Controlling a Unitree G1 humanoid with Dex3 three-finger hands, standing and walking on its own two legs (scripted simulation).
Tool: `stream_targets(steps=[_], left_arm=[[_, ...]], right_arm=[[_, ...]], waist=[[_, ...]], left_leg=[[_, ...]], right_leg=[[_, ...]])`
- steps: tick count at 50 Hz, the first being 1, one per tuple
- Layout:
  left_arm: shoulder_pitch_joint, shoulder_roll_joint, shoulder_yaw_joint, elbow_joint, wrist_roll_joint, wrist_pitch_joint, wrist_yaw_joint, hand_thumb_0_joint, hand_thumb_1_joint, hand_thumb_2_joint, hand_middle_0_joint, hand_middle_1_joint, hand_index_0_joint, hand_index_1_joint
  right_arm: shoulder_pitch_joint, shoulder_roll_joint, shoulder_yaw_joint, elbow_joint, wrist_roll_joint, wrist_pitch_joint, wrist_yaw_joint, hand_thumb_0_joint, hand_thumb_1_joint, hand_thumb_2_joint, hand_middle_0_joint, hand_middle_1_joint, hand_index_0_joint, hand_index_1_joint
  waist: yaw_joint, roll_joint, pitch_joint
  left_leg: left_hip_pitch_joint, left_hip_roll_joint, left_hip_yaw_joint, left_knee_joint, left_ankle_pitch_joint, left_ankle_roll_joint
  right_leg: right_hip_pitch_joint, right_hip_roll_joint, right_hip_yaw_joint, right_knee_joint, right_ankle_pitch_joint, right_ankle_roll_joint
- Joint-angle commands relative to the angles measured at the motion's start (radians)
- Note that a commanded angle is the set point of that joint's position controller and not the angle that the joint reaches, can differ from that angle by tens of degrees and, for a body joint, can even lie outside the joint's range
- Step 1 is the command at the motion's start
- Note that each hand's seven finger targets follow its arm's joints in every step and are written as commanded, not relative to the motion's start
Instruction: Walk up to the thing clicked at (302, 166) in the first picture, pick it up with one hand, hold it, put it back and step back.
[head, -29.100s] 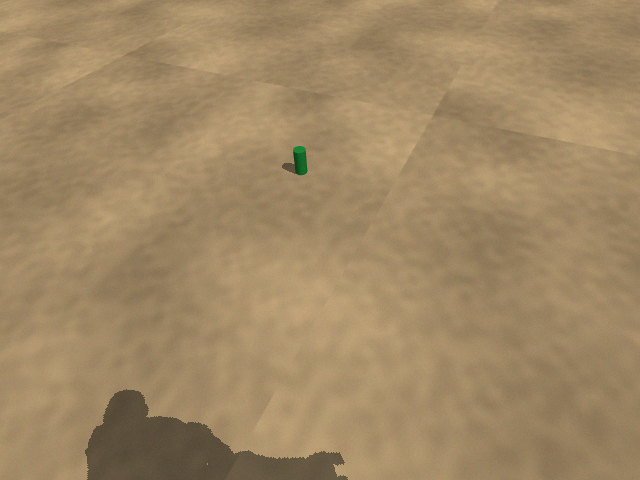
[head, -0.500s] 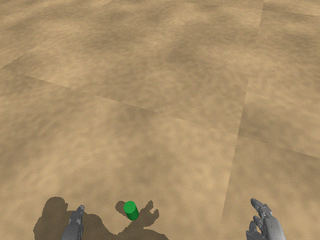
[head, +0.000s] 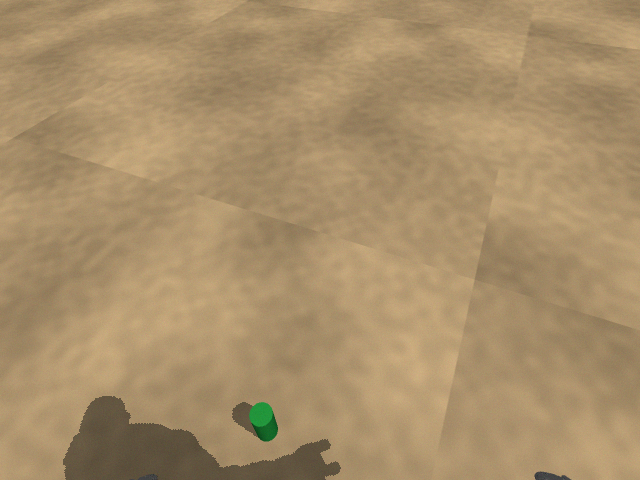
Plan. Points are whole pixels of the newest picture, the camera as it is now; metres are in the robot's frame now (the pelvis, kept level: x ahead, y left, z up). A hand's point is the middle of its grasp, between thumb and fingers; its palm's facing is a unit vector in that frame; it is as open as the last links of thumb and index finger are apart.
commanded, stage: stand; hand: left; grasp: from the side
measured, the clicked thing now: (264, 422) +0.42 +0.20 -0.68
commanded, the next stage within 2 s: step back in 1.90 s
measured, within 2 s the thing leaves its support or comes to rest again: neither
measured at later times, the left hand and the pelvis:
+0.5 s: hand out of the picture +0.04 +0.25 -0.13, palm faces -0.01 -0.94 -0.34, open 7.4 cm; pelvis -0.01 +0.01 +0.03, yaw +0 degrees
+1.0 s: hand out of the picture +0.05 +0.24 -0.13, palm faces -0.04 -0.94 -0.33, open 7.4 cm; pelvis -0.01 +0.00 +0.03, yaw -1 degrees
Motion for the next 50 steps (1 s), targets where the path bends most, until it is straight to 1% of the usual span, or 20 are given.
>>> stream_targets(steps=[1, 2, 4, 6, 7, 8, 10, 11, 14, 18, 21, 24, 26, 27, 30, 37, 43, 44, 46, 50], left_arm=[[-0.072, 0.169, 0.045, -0.015, -0.002, -0.049, 0.018, 0.000, 0.900, 0.900, -0.200, -0.300, -0.200, -0.301], [-0.085, 0.170, 0.043, 0.006, -0.007, -0.047, 0.018, 0.000, 0.900, 0.900, -0.200, -0.300, -0.200, -0.301], [-0.066, 0.165, 0.039, 0.055, -0.008, -0.044, 0.016, 0.000, 0.900, 0.900, -0.200, -0.300, -0.200, -0.301], [-0.068, 0.173, 0.036, 0.097, -0.013, -0.045, 0.015, 0.000, 0.900, 0.900, -0.200, -0.300, -0.200, -0.301], [-0.067, 0.171, 0.035, 0.116, -0.015, -0.044, 0.015, 0.000, 0.900, 0.900, -0.200, -0.300, -0.200, -0.301], [-0.068, 0.172, 0.032, 0.137, -0.016, -0.044, 0.016, 0.000, 0.900, 0.900, -0.200, -0.300, -0.200, -0.301], [-0.084, 0.174, 0.030, 0.167, -0.020, -0.039, 0.017, 0.000, 0.900, 0.900, -0.200, -0.300, -0.200, -0.301], [-0.079, 0.172, 0.027, 0.185, -0.020, -0.038, 0.015, 0.000, 0.900, 0.900, -0.200, -0.300, -0.200, -0.301], [-0.085, 0.182, 0.023, 0.230, -0.018, -0.035, 0.012, 0.000, 0.900, 0.900, -0.200, -0.300, -0.200, -0.301], [-0.095, 0.185, 0.019, 0.273, -0.019, -0.037, 0.010, 0.000, 0.900, 0.900, -0.200, -0.300, -0.200, -0.301], [-0.104, 0.189, 0.018, 0.293, -0.020, -0.039, 0.010, 0.000, 0.900, 0.900, -0.200, -0.300, -0.200, -0.301], [-0.115, 0.192, 0.017, 0.315, -0.019, -0.039, 0.009, 0.000, 0.900, 0.900, -0.200, -0.300, -0.200, -0.301], [-0.107, 0.191, 0.014, 0.327, -0.019, -0.039, 0.009, 0.000, 0.900, 0.900, -0.200, -0.300, -0.200, -0.301], [-0.110, 0.194, 0.015, 0.330, -0.019, -0.041, 0.009, 0.000, 0.900, 0.900, -0.200, -0.300, -0.200, -0.301], [-0.120, 0.194, 0.014, 0.340, -0.019, -0.040, 0.007, 0.000, 0.900, 0.900, -0.200, -0.300, -0.200, -0.301], [-0.126, 0.207, 0.014, 0.354, -0.019, -0.037, 0.006, 0.000, 0.900, 0.900, -0.200, -0.300, -0.200, -0.301], [-0.135, 0.210, 0.016, 0.357, -0.025, -0.041, 0.003, 0.000, 0.900, 0.900, -0.200, -0.300, -0.200, -0.301], [-0.136, 0.210, 0.014, 0.358, -0.024, -0.042, 0.002, 0.000, 0.900, 0.900, -0.200, -0.300, -0.200, -0.301], [-0.139, 0.211, 0.014, 0.362, -0.023, -0.043, 0.002, 0.000, 0.900, 0.900, -0.200, -0.300, -0.200, -0.301], [-0.151, 0.210, 0.012, 0.363, -0.026, -0.039, 0.001, 0.000, 0.900, 0.900, -0.200, -0.300, -0.200, -0.301]], right_arm=[[-0.055, -0.144, -0.037, -0.041, 0.008, -0.023, -0.005, 0.000, -0.900, -0.900, 0.200, 0.300, 0.200, 0.300], [-0.046, -0.153, -0.034, -0.023, 0.009, -0.021, -0.005, 0.000, -0.900, -0.900, 0.200, 0.300, 0.200, 0.300], [-0.062, -0.165, -0.034, 0.008, 0.010, -0.017, -0.005, 0.000, -0.900, -0.900, 0.200, 0.300, 0.200, 0.300], [-0.057, -0.168, -0.028, 0.036, 0.015, -0.018, -0.007, 0.000, -0.900, -0.900, 0.200, 0.300, 0.200, 0.300], [-0.054, -0.174, -0.027, 0.048, 0.016, -0.021, -0.008, 0.000, -0.900, -0.900, 0.200, 0.300, 0.200, 0.300], [-0.050, -0.177, -0.024, 0.066, 0.019, -0.021, -0.009, 0.000, -0.900, -0.900, 0.200, 0.300, 0.200, 0.300], [-0.055, -0.188, -0.020, 0.092, 0.021, -0.020, -0.010, 0.000, -0.900, -0.900, 0.200, 0.300, 0.200, 0.300], [-0.066, -0.195, -0.020, 0.102, 0.020, -0.018, -0.010, 0.000, -0.900, -0.900, 0.200, 0.300, 0.200, 0.300], [-0.071, -0.199, -0.017, 0.130, 0.023, -0.015, -0.011, 0.000, -0.900, -0.900, 0.200, 0.300, 0.200, 0.300], [-0.078, -0.197, -0.017, 0.163, 0.026, -0.016, -0.011, 0.000, -0.900, -0.900, 0.200, 0.300, 0.200, 0.300], [-0.073, -0.198, -0.016, 0.181, 0.028, -0.017, -0.009, 0.000, -0.900, -0.900, 0.200, 0.300, 0.200, 0.300], [-0.078, -0.192, -0.013, 0.194, 0.030, -0.014, -0.007, 0.000, -0.900, -0.900, 0.200, 0.300, 0.200, 0.300], [-0.093, -0.190, -0.011, 0.201, 0.031, -0.011, -0.004, 0.000, -0.900, -0.900, 0.200, 0.300, 0.200, 0.300], [-0.088, -0.194, -0.013, 0.203, 0.031, -0.011, -0.004, 0.000, -0.900, -0.900, 0.200, 0.300, 0.200, 0.300], [-0.087, -0.193, -0.009, 0.212, 0.032, -0.007, -0.001, 0.000, -0.900, -0.900, 0.200, 0.300, 0.200, 0.300], [-0.097, -0.201, -0.008, 0.219, 0.033, -0.001, 0.003, 0.000, -0.900, -0.900, 0.200, 0.300, 0.200, 0.300], [-0.091, -0.215, -0.005, 0.227, 0.035, -0.008, 0.001, 0.000, -0.900, -0.900, 0.200, 0.300, 0.200, 0.300], [-0.094, -0.210, -0.002, 0.230, 0.036, -0.007, 0.001, 0.000, -0.900, -0.900, 0.200, 0.300, 0.200, 0.300], [-0.098, -0.210, -0.001, 0.228, 0.037, -0.008, 0.001, 0.000, -0.900, -0.900, 0.200, 0.300, 0.200, 0.300], [-0.094, -0.218, 0.001, 0.238, 0.038, -0.010, -0.001, 0.000, -0.900, -0.900, 0.200, 0.300, 0.200, 0.300]], waist=[[0.005, 0.005, -0.048], [0.000, 0.023, -0.033], [0.012, 0.030, -0.013], [0.010, 0.023, -0.037], [0.010, 0.025, -0.064], [0.009, 0.031, -0.058], [0.010, 0.054, -0.042], [0.017, 0.053, -0.019], [0.014, 0.037, 0.013], [0.012, 0.019, 0.005], [0.009, 0.021, -0.011], [0.003, 0.011, 0.026], [0.008, 0.005, 0.034], [0.004, 0.005, 0.014], [0.002, 0.012, 0.029], [0.001, -0.006, 0.042], [0.001, 0.031, -0.010], [0.003, 0.019, 0.002], [0.002, 0.009, -0.017], [-0.002, 0.014, -0.019]], left_leg=[[0.076, 0.048, -0.086, -0.198, 0.170, 0.053], [0.070, 0.057, -0.098, -0.237, 0.154, 0.053], [0.067, 0.069, -0.116, -0.282, 0.125, 0.051], [0.112, 0.073, -0.114, -0.305, 0.171, 0.046], [0.153, 0.079, -0.113, -0.307, 0.231, 0.045], [0.157, 0.081, -0.114, -0.320, 0.255, 0.041], [0.147, 0.090, -0.126, -0.376, 0.226, 0.038], [0.138, 0.094, -0.132, -0.400, 0.171, 0.038], [0.141, 0.092, -0.130, -0.440, 0.135, 0.032], [0.189, 0.091, -0.117, -0.450, 0.187, 0.025], [0.204, 0.091, -0.110, -0.458, 0.194, 0.025], [0.201, 0.088, -0.106, -0.471, 0.160, 0.021], [0.211, 0.089, -0.107, -0.472, 0.157, 0.020], [0.218, 0.089, -0.102, -0.469, 0.161, 0.023], [0.201, 0.087, -0.099, -0.475, 0.137, 0.023], [0.214, 0.083, -0.090, -0.461, 0.124, 0.022], [0.215, 0.095, -0.088, -0.462, 0.180, 0.023], [0.202, 0.093, -0.090, -0.466, 0.167, 0.022], [0.225, 0.101, -0.089, -0.458, 0.218, 0.025], [0.234, 0.104, -0.084, -0.468, 0.234, 0.021]], right_leg=[[0.052, -0.062, 0.094, -0.224, 0.197, -0.072], [0.066, -0.057, 0.088, -0.232, 0.186, -0.068], [0.098, -0.052, 0.079, -0.264, 0.157, -0.063], [0.137, -0.059, 0.081, -0.285, 0.209, -0.058], [0.153, -0.062, 0.079, -0.288, 0.256, -0.057], [0.171, -0.064, 0.077, -0.298, 0.274, -0.053], [0.196, -0.057, 0.068, -0.315, 0.238, -0.045], [0.194, -0.053, 0.063, -0.326, 0.205, -0.040], [0.197, -0.059, 0.068, -0.362, 0.192, -0.038], [0.201, -0.069, 0.075, -0.393, 0.209, -0.035], [0.221, -0.074, 0.077, -0.409, 0.225, -0.031], [0.193, -0.073, 0.082, -0.430, 0.191, -0.027], [0.177, -0.071, 0.078, -0.444, 0.174, -0.026], [0.191, -0.076, 0.084, -0.448, 0.180, -0.027], [0.191, -0.076, 0.087, -0.460, 0.159, -0.026], [0.142, -0.081, 0.107, -0.497, 0.059, -0.031], [0.210, -0.084, 0.105, -0.473, 0.177, -0.033], [0.204, -0.079, 0.099, -0.472, 0.167, -0.030], [0.217, -0.085, 0.102, -0.467, 0.211, -0.033], [0.221, -0.080, 0.097, -0.466, 0.231, -0.035]])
